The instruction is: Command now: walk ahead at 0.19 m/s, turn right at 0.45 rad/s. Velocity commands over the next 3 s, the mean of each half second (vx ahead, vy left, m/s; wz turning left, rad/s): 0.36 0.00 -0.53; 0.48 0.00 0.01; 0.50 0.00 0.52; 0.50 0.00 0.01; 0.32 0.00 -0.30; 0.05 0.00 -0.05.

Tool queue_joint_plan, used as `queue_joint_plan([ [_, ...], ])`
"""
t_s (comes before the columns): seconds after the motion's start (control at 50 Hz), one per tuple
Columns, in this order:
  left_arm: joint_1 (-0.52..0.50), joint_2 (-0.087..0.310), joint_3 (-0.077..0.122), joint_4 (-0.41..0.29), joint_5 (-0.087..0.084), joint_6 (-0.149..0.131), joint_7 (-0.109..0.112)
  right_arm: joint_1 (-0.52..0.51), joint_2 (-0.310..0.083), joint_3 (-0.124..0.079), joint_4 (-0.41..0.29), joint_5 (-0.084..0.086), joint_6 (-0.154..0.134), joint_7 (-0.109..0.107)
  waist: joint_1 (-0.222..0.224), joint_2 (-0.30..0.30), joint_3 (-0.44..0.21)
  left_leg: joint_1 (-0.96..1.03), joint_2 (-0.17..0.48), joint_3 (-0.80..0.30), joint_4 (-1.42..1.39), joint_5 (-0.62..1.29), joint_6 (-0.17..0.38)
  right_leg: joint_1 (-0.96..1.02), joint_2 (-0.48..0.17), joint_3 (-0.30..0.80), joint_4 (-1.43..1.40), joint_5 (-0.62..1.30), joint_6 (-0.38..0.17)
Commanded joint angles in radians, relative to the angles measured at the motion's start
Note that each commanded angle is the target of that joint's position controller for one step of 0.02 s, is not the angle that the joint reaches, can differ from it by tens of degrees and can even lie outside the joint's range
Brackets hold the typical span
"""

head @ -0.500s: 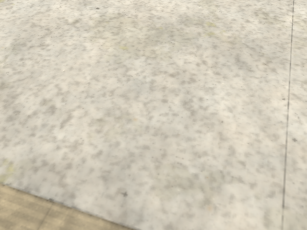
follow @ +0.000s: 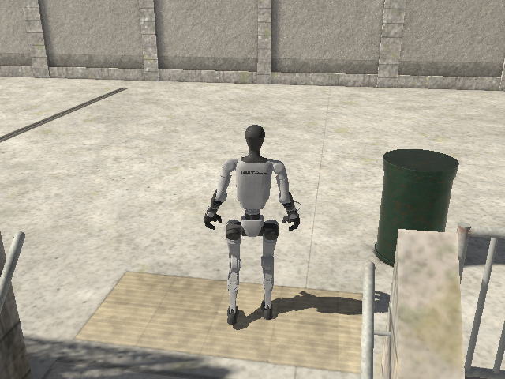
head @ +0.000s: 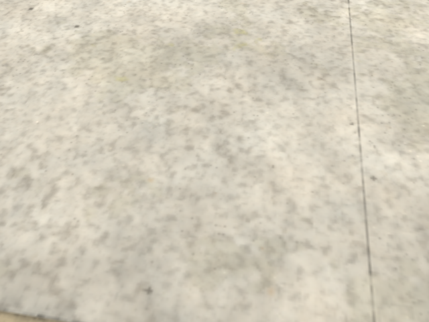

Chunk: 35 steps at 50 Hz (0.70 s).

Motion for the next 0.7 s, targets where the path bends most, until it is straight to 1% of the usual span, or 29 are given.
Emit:
queue_joint_plan([
  [0.02, 0.132, 0.16, 0.038, -0.055, 0.003, -0.042, 0.012, -0.111, -0.068, -0.01, -0.118, 0.019, -0.054, 0.026, 0.061, -0.153, -0.059, -0.457, 0.011, -0.102, 0.249, 0.017, 0.03, 0.404, -0.32, 0.666, -0.459, -0.318, -0.255],
  [0.04, 0.072, 0.148, 0.032, -0.072, -0.001, -0.037, 0.022, -0.115, -0.079, -0.014, -0.112, 0.007, -0.066, 0.029, 0.035, -0.116, -0.046, -0.412, 0.031, -0.099, 0.175, 0.079, 0.036, 0.337, -0.292, 0.6, -0.462, -0.276, -0.223],
  [0.06, 0.022, 0.135, 0.026, -0.089, -0.001, -0.027, 0.03, -0.113, -0.081, -0.016, -0.105, -0.004, -0.076, 0.032, 0.017, -0.115, -0.048, -0.333, 0.037, -0.08, 0.085, 0.117, 0.03, 0.271, -0.245, 0.519, -0.47, -0.22, -0.196],
  [0.1, -0.007, 0.136, 0.028, -0.098, 0.0, -0.012, 0.038, -0.11, -0.058, -0.009, -0.086, -0.011, -0.09, 0.043, 0.01, -0.136, -0.053, -0.197, 0.002, -0.021, -0.067, 0.164, 0.009, 0.19, -0.173, 0.404, -0.469, -0.111, -0.177],
  [0.12, -0.005, 0.139, 0.03, -0.096, -0.004, -0.009, 0.039, -0.108, -0.043, -0.002, -0.078, -0.01, -0.095, 0.049, 0.01, -0.14, -0.06, -0.141, -0.013, -0.01, -0.138, 0.18, 0.005, 0.166, -0.155, 0.374, -0.457, -0.085, -0.174],
  [0.14, 0.0, 0.147, 0.033, -0.094, -0.008, -0.008, 0.039, -0.105, -0.037, 0.002, -0.072, -0.006, -0.098, 0.054, 0.011, -0.147, -0.062, -0.096, -0.028, -0.002, -0.202, 0.182, 0.001, 0.148, -0.146, 0.364, -0.448, -0.085, -0.177],
  [0.18, 0.016, 0.158, 0.037, -0.092, -0.018, -0.006, 0.033, -0.098, -0.052, 0.0, -0.065, 0.009, -0.103, 0.059, 0.012, -0.17, -0.065, -0.025, -0.049, 0.001, -0.305, 0.201, -0.003, 0.121, -0.152, 0.395, -0.436, -0.139, -0.186],
  [0.2, 0.013, 0.158, 0.036, -0.093, -0.023, -0.003, 0.03, -0.084, -0.064, -0.004, -0.062, 0.016, -0.106, 0.061, -0.001, -0.175, -0.065, 0.027, -0.052, -0.003, -0.364, 0.251, -0.002, 0.098, -0.153, 0.419, -0.43, -0.172, -0.181],
  [0.22, -0.001, 0.152, 0.033, -0.096, -0.026, 0.001, 0.029, -0.058, -0.069, -0.008, -0.052, 0.019, -0.11, 0.061, -0.025, -0.17, -0.063, 0.103, -0.053, -0.001, -0.439, 0.326, 0.003, 0.062, -0.142, 0.427, -0.409, -0.209, -0.165],
  [0.24, -0.005, 0.135, 0.028, -0.097, -0.025, 0.004, 0.028, -0.028, -0.077, -0.014, -0.04, 0.018, -0.111, 0.058, -0.045, -0.159, -0.059, 0.182, -0.05, 0.004, -0.484, 0.357, 0.006, 0.019, -0.117, 0.424, -0.375, -0.243, -0.141],
  [0.26, -0.015, 0.102, 0.019, -0.102, -0.022, 0.001, 0.026, 0.042, -0.094, -0.024, -0.022, 0.016, -0.112, 0.052, -0.078, -0.138, -0.071, 0.302, -0.004, -0.024, -0.498, 0.341, 0.02, -0.066, -0.088, 0.397, -0.295, -0.279, -0.102],
  [0.28, -0.038, 0.024, -0.004, -0.118, -0.02, -0.004, 0.025, 0.174, -0.149, -0.038, -0.002, 0.0, -0.113, 0.04, -0.124, -0.01, -0.099, 0.453, 0.183, -0.232, -0.586, 0.171, 0.072, -0.22, -0.005, 0.289, -0.019, -0.306, -0.035],
  [0.3, -0.042, 0.004, -0.011, -0.165, -0.039, -0.018, 0.027, 0.223, -0.241, -0.052, 0.003, -0.039, -0.11, 0.044, -0.097, 0.201, -0.069, 0.483, 0.388, -0.639, -0.751, -0.152, 0.189, -0.439, 0.083, 0.174, 0.23, -0.3, -0.011],
  [0.32, -0.032, 0.07, 0.005, -0.167, -0.041, -0.03, 0.025, 0.162, -0.233, -0.055, -0.006, -0.032, -0.116, 0.045, -0.053, 0.218, 0.012, 0.414, 0.447, -0.753, -0.798, -0.312, 0.259, -0.532, -0.019, 0.167, 0.385, -0.231, -0.001],
  [0.34, -0.036, 0.115, 0.016, -0.143, -0.029, -0.03, 0.021, 0.123, -0.162, -0.035, -0.013, -0.009, -0.117, 0.039, -0.051, 0.164, 0.064, 0.388, 0.403, -0.647, -0.787, -0.259, 0.241, -0.562, -0.047, 0.153, 0.447, -0.135, 0.006],
  [0.36, -0.018, 0.117, 0.021, -0.114, -0.016, -0.028, 0.017, 0.096, -0.127, -0.022, -0.017, -0.004, -0.115, 0.035, -0.039, 0.112, 0.061, 0.369, 0.343, -0.517, -0.778, -0.123, 0.203, -0.534, -0.059, 0.141, 0.474, -0.054, 0.016],
  [0.38, -0.018, 0.11, 0.022, -0.104, -0.01, -0.03, 0.013, 0.071, -0.116, -0.016, -0.014, -0.01, -0.112, 0.032, -0.026, 0.095, 0.058, 0.341, 0.304, -0.415, -0.783, 0.013, 0.174, -0.505, -0.075, 0.137, 0.48, 0.013, 0.023],
  [0.4, -0.032, 0.099, 0.02, -0.101, -0.011, -0.03, 0.006, 0.067, -0.108, -0.011, -0.005, -0.016, -0.113, 0.03, -0.025, 0.089, 0.058, 0.315, 0.277, -0.323, -0.793, 0.141, 0.156, -0.477, -0.09, 0.13, 0.49, 0.073, 0.031],
  [0.44, -0.048, 0.074, 0.013, -0.091, -0.012, -0.029, 0.002, 0.093, -0.097, -0.006, 0.023, -0.026, -0.119, 0.03, -0.034, 0.071, 0.043, 0.302, 0.245, -0.187, -0.798, 0.317, 0.146, -0.45, -0.093, 0.107, 0.506, 0.166, 0.048],
  [0.5, -0.095, 0.061, 0.006, -0.097, -0.016, -0.023, 0.0, 0.133, -0.101, -0.004, 0.064, -0.027, -0.116, 0.028, -0.049, 0.058, 0.047, 0.325, 0.236, -0.07, -0.795, 0.481, 0.15, -0.46, -0.099, 0.098, 0.423, 0.249, 0.068],
  [0.52, -0.119, 0.051, 0.001, -0.102, -0.015, -0.025, -0.002, 0.149, -0.103, -0.002, 0.078, -0.025, -0.113, 0.028, -0.058, 0.056, 0.05, 0.327, 0.235, -0.047, -0.796, 0.519, 0.153, -0.445, -0.098, 0.092, 0.36, 0.273, 0.071],
  [0.56, -0.177, 0.031, -0.01, -0.117, -0.016, -0.03, -0.014, 0.164, -0.113, 0.001, 0.099, -0.018, -0.106, 0.028, -0.072, 0.065, 0.065, 0.322, 0.229, 0.002, -0.801, 0.554, 0.153, -0.392, -0.097, 0.056, 0.215, 0.321, 0.069],
  [0.6, -0.252, 0.013, -0.022, -0.138, -0.016, -0.037, -0.03, 0.196, -0.138, 0.0, 0.123, -0.004, -0.098, 0.027, -0.097, 0.06, 0.091, 0.338, 0.246, 0.025, -0.809, 0.559, 0.161, -0.356, -0.1, 0.004, 0.096, 0.331, 0.061],
  [0.64, -0.31, 0.001, -0.031, -0.16, -0.017, -0.046, -0.046, 0.236, -0.152, 0.003, 0.153, 0.017, -0.087, 0.032, -0.106, 0.051, 0.118, 0.363, 0.262, 0.007, -0.806, 0.586, 0.176, -0.317, -0.101, -0.047, -0.003, 0.287, 0.043],
  [0.66, -0.325, 0.003, -0.032, -0.169, -0.019, -0.052, -0.052, 0.247, -0.162, 0.004, 0.163, 0.024, -0.081, 0.035, -0.104, 0.058, 0.125, 0.382, 0.274, -0.003, -0.796, 0.631, 0.18, -0.29, -0.094, -0.061, -0.047, 0.248, 0.029],
  [0.68, -0.329, 0.013, -0.03, -0.175, -0.02, -0.058, -0.056, 0.253, -0.175, 0.003, 0.171, 0.029, -0.074, 0.037, -0.095, 0.069, 0.124, 0.402, 0.284, -0.008, -0.774, 0.704, 0.179, -0.249, -0.078, -0.074, -0.089, 0.205, 0.013],
  [0.7, -0.307, 0.035, -0.021, -0.174, -0.019, -0.064, -0.058, 0.25, -0.194, 0.0, 0.176, 0.031, -0.069, 0.038, -0.069, 0.087, 0.106, 0.415, 0.288, -0.009, -0.727, 0.854, 0.174, -0.174, -0.051, -0.086, -0.129, 0.168, -0.007],
])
